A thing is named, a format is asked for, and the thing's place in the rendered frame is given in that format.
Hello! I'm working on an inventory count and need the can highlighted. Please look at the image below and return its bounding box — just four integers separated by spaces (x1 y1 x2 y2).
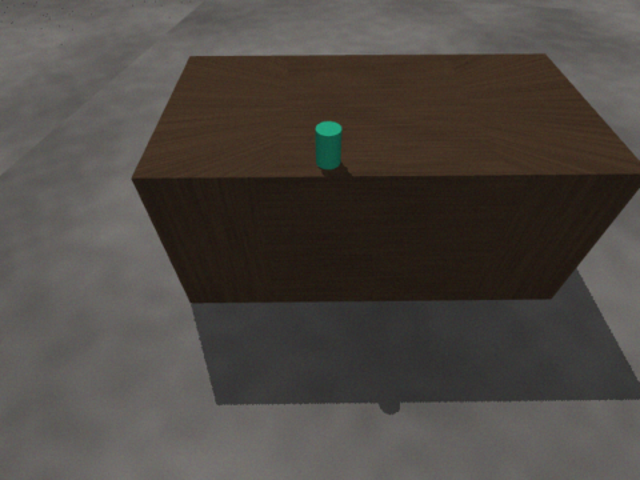
315 121 342 170

